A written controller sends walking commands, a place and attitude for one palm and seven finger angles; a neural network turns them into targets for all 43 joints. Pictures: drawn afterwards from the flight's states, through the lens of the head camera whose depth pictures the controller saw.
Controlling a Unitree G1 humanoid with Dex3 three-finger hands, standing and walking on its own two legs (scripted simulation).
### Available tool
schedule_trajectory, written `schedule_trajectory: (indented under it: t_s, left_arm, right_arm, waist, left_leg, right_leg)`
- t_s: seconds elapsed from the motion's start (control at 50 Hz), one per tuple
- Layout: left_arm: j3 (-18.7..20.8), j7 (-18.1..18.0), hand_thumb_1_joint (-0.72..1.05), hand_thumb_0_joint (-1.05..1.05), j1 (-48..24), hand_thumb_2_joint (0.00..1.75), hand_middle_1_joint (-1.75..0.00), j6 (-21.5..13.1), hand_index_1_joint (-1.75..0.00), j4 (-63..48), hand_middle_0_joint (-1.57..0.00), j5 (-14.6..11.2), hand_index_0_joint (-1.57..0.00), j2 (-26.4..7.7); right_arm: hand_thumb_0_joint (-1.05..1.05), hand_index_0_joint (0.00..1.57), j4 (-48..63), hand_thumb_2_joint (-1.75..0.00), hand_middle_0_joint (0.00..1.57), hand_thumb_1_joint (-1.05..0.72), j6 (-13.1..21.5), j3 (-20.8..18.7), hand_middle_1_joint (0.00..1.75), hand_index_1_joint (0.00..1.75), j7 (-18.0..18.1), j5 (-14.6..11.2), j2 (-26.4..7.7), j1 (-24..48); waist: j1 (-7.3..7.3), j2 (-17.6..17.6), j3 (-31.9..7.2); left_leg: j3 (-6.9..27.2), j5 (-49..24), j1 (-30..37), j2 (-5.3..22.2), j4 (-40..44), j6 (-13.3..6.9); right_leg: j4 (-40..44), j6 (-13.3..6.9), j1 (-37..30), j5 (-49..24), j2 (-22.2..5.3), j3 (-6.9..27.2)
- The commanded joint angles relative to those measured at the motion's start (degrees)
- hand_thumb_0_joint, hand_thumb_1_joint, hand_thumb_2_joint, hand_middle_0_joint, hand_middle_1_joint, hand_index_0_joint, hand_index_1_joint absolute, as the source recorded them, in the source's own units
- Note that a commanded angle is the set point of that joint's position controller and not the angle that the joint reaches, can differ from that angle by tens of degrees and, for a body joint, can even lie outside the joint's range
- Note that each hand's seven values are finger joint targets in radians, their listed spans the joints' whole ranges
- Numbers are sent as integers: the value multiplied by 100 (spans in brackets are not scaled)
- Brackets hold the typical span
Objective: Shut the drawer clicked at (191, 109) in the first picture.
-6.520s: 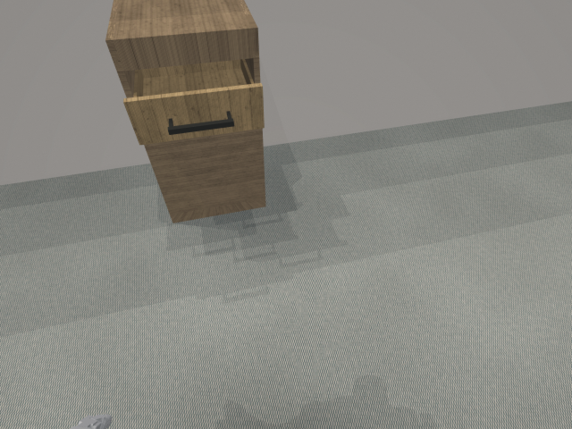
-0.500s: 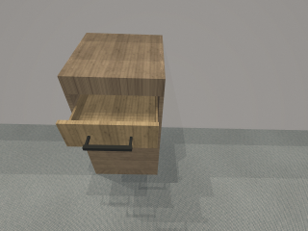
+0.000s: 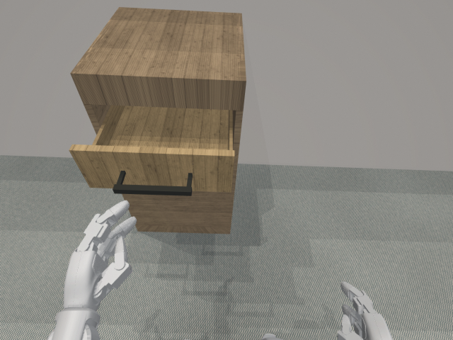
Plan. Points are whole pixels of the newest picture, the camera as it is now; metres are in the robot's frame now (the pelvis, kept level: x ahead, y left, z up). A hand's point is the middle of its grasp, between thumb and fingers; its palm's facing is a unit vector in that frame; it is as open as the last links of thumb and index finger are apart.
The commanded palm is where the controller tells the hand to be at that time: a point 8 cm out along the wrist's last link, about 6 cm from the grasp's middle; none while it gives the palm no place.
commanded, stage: raise the hand and make a fist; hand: left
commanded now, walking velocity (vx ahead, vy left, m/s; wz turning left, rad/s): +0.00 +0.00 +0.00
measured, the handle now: (154, 183) +0.48 +0.19 -0.07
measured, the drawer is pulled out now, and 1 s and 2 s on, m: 0.17 0.17 0.17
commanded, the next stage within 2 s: bring the fist close to the handle in 1.62 s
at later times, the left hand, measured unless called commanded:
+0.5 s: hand (139, 270) +0.24 +0.16 +0.00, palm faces -0.01 -1.00 -0.04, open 4.1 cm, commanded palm +0.21 +0.22 +0.01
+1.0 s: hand (141, 254) +0.26 +0.16 +0.02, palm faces -0.02 -1.00 -0.03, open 3.1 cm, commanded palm +0.24 +0.21 +0.02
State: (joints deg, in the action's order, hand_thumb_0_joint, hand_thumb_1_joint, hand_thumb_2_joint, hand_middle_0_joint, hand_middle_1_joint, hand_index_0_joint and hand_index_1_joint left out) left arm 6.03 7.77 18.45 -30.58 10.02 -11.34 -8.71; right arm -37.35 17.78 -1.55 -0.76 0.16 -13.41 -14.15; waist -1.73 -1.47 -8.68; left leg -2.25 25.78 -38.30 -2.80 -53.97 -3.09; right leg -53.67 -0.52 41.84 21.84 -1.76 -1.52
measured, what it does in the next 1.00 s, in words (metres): stands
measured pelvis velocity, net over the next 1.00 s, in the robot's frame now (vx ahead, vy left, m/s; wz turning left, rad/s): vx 0.01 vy -0.01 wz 0.02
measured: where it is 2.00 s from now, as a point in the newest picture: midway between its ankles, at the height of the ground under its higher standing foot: outside the picture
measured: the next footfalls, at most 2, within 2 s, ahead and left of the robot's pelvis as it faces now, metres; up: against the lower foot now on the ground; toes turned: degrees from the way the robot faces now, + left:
none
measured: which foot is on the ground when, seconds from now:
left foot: down 0.00-1.00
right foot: down 0.00-1.00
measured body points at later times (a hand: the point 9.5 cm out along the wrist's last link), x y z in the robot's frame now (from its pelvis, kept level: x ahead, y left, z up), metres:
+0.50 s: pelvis +0.01 -0.04 -0.04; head +0.09 -0.04 +0.40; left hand +0.24 +0.22 +0.00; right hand +0.19 -0.26 -0.14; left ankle +0.01 +0.09 -0.68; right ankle +0.05 -0.12 -0.68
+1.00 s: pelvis +0.01 -0.01 -0.03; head +0.08 +0.00 +0.41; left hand +0.26 +0.21 +0.02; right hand +0.21 -0.24 -0.10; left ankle +0.01 +0.09 -0.68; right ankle +0.05 -0.12 -0.68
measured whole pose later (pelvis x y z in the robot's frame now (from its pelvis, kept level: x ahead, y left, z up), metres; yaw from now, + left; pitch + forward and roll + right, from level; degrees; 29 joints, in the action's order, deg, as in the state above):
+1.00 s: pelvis +0.01 -0.01 -0.03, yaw +1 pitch +16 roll -2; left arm 5.5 11.1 15.7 -22.0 1.3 -12.7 -12.3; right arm -28.1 9.7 1.2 1.1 -1.1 -13.3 -12.9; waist -0.8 1.0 -8.9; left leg 1.1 32.1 -49.9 -0.9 -65.8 -1.8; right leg -62.3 -1.6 51.4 27.1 -0.2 -5.0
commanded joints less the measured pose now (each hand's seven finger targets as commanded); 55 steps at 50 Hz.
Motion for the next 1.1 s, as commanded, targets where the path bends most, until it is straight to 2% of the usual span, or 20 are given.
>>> schedule_trajectory:
  t_s: [0.0, 0.04, 0.08, 0.14, 0.16, 0.18, 0.24, 0.28, 0.36, 0.44, 0.46, 0.52, 0.56, 0.58, 0.64, 0.74, 0.78, 0.86, 0.98, 1.08]
  left_arm:
    - [449, 980, 90, 0, 1475, 90, -62, -509, -62, -482, -50, -171, -50, -662]
    - [614, 971, 90, 0, 1281, 90, -67, 15, -67, -1297, -54, -398, -54, -797]
    - [821, 739, 90, 0, 709, 90, -71, 228, -71, -2191, -58, -515, -58, -991]
    - [786, 336, 90, 0, 132, 90, -78, -82, -78, -3247, -64, -415, -64, -1046]
    - [677, 347, 90, 0, -196, 90, -80, -223, -80, -3404, -66, -381, -66, -1110]
    - [549, 395, 90, 0, -216, 90, -82, -345, -82, -3347, -68, -306, -68, -1005]
    - [257, 803, 90, 0, -186, 90, -88, -362, -88, -2682, -74, -337, -74, -885]
    - [363, 1122, 90, 0, -126, 90, -93, -21, -93, -2156, -78, -427, -78, -993]
    - [1229, 1250, 90, 0, 107, 90, -101, 770, -101, -1779, -86, -667, -86, -1608]
    - [1426, 930, 90, 0, 134, 90, -110, 862, -110, -2068, -94, -785, -94, -1395]
    - [1385, 885, 90, 0, 189, 90, -112, 857, -112, -1811, -96, -787, -96, -1342]
    - [1128, 810, 90, 0, 99, 90, -119, 581, -119, -1809, -102, -658, -102, -1190]
    - [1052, 847, 90, 0, 151, 90, -123, 490, -123, -1595, -106, -613, -106, -1214]
    - [829, 887, 90, 0, 24, 90, -125, 424, -125, -1671, -108, -575, -108, -1065]
    - [842, 826, 90, 0, -6, 90, -132, 287, -132, -1767, -114, -574, -114, -1153]
    - [661, 553, 90, 0, -189, 90, -143, 142, -143, -2144, -124, -460, -124, -1083]
    - [512, 471, 90, 0, -460, 90, -147, 161, -147, -2099, -128, -385, -128, -1014]
    - [309, 348, 90, 0, -651, 90, -156, 297, -156, -2133, -136, -233, -136, -1007]
    - [194, 222, 90, 0, -776, 90, -160, 634, -160, -2142, -140, -143, -140, -865]
    - [119, 129, 90, 0, -1064, 90, -160, 753, -160, -2034, -140, -57, -140, -803]
  right_arm:
    - [0, 20, 1708, -90, 20, -90, 195, -413, 30, 30, -135, -138, -882, 809]
    - [0, 20, 2036, -90, 20, -90, 9, -373, 30, 30, -13, -215, -819, 849]
    - [0, 20, 2097, -90, 20, -90, -124, -348, 30, 30, 89, -207, -742, 721]
    - [0, 20, 1918, -90, 20, -90, -165, -315, 30, 30, 233, -150, -598, 419]
    - [0, 20, 1832, -90, 20, -90, -181, -274, 30, 30, 268, -103, -641, 300]
    - [0, 20, 1720, -90, 20, -90, -161, -271, 30, 30, 298, -72, -614, 314]
    - [0, 20, 1448, -90, 20, -90, -57, -213, 30, 30, 313, -100, -701, 274]
    - [0, 20, 1407, -90, 20, -90, -77, -182, 30, 30, 359, -162, -772, 306]
    - [0, 20, 1510, -90, 20, -90, -215, -185, 30, 30, 424, -264, -740, 449]
    - [0, 20, 1551, -90, 20, -90, -287, -175, 30, 30, 404, -247, -570, 430]
    - [0, 20, 1533, -90, 20, -90, -328, -167, 30, 30, 397, -225, -554, 465]
    - [0, 20, 1464, -90, 20, -90, -314, -184, 30, 30, 356, -206, -597, 380]
    - [0, 20, 1471, -90, 20, -90, -334, -205, 30, 30, 350, -200, -661, 359]
    - [0, 20, 1497, -90, 20, -90, -333, -196, 30, 30, 338, -206, -683, 327]
    - [0, 20, 1489, -90, 20, -90, -295, -224, 30, 30, 343, -220, -737, 259]
    - [0, 20, 1562, -90, 20, -90, -328, -200, 30, 30, 327, -168, -772, 203]
    - [0, 20, 1573, -90, 20, -90, -382, -174, 30, 30, 315, -149, -801, 171]
    - [0, 20, 1671, -90, 20, -90, -457, -121, 30, 30, 293, -132, -855, 138]
    - [0, 20, 1787, -90, 20, -90, -609, -74, 30, 30, 257, -126, -823, 89]
    - [0, 20, 1811, -90, 20, -90, -728, -28, 30, 30, 237, -126, -803, 115]
  waist:
    - [649, 158, -740]
    - [657, 264, -1068]
    - [524, 491, -1122]
    - [209, 694, -1186]
    - [18, 420, -1181]
    - [-30, 480, -1323]
    - [-231, 602, -1160]
    - [-192, 291, -1203]
    - [188, 17, -1697]
    - [303, -92, -1924]
    - [272, -286, -1683]
    - [197, -12, -1458]
    - [178, -201, -1307]
    - [110, 1, -1237]
    - [115, 161, -1222]
    - [121, 516, -1291]
    - [25, 354, -1190]
    - [17, 573, -1199]
    - [60, 416, -1413]
    - [26, 384, -1201]
  left_leg:
    - [269, -347, -941, 76, 102, 415]
    - [205, -367, -1038, 40, 21, 321]
    - [312, -377, -1088, 88, -145, 254]
    - [373, -657, -950, 194, -501, 167]
    - [437, -769, -1012, 217, -712, 138]
    - [427, -910, -1024, 241, -872, 116]
    - [452, -861, -1201, 244, -1091, 119]
    - [449, -727, -1425, 234, -1147, 103]
    - [345, -797, -1646, 200, -1044, 122]
    - [345, -1079, -1504, 189, -781, 169]
    - [378, -1050, -1595, 203, -782, 179]
    - [345, -982, -1456, 202, -619, 165]
    - [375, -1031, -1390, 207, -571, 147]
    - [338, -964, -1304, 194, -515, 136]
    - [339, -857, -1087, 194, -383, 125]
    - [393, -1031, -675, 215, -186, 145]
    - [454, -988, -660, 238, -171, 152]
    - [535, -1021, -486, 255, -74, 180]
    - [560, -1365, -273, 274, 14, 230]
    - [579, -1305, -285, 284, 91, 273]
  right_leg:
    - [-385, -268, 44, 259, 230, -187]
    - [-333, -217, -239, 194, 227, -57]
    - [-274, -192, -141, 232, 257, 88]
    - [-245, -158, 10, 3, 261, 220]
    - [-349, -143, 142, -168, 307, 251]
    - [-391, -124, 170, -365, 277, 301]
    - [-393, -84, 365, -412, 251, 262]
    - [-294, -61, 174, -236, 226, 355]
    - [72, 37, -832, -159, 47, 750]
    - [123, 135, -1353, -971, -81, 745]
    - [124, 147, -1291, -999, -55, 738]
    - [147, 119, -1018, -792, -43, 614]
    - [82, 69, -880, -721, 34, 501]
    - [122, 56, -722, -568, 39, 464]
    - [170, -3, -550, -215, 82, 339]
    - [-59, -83, -296, -414, 178, -19]
    - [-110, -85, -137, -373, 223, -88]
    - [-159, -134, -32, -351, 258, -184]
    - [-134, -127, -262, -708, 263, -241]
    - [-75, -140, -242, -656, 273, -258]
